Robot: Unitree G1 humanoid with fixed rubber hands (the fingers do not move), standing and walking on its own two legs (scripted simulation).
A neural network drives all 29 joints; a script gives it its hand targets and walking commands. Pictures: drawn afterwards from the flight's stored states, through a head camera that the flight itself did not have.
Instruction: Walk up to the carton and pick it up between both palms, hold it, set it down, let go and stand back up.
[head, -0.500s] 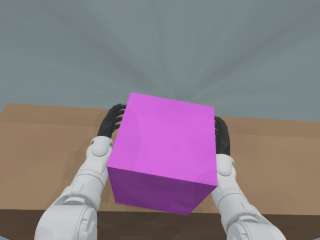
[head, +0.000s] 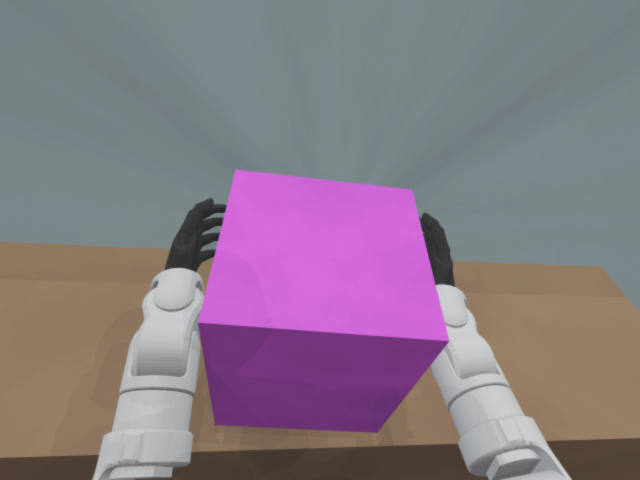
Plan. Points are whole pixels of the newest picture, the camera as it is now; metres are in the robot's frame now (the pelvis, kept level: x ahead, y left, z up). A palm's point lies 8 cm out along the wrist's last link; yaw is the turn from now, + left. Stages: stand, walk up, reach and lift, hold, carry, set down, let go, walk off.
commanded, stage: reach and lift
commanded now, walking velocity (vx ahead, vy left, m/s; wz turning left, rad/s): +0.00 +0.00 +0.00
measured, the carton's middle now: (311, 310) +0.32 -0.01 +0.08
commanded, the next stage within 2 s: hold in 1.40 s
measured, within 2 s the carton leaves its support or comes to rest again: neither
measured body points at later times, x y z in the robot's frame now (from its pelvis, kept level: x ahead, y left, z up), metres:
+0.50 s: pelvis -0.05 -0.02 +0.00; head -0.10 +0.02 +0.45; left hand +0.34 +0.15 +0.17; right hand +0.34 -0.16 +0.17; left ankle -0.01 +0.12 -0.75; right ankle -0.03 -0.14 -0.75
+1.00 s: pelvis -0.02 +0.01 +0.00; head -0.06 +0.04 +0.45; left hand +0.36 +0.14 +0.17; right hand +0.36 -0.17 +0.18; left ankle -0.01 +0.12 -0.75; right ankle -0.03 -0.14 -0.75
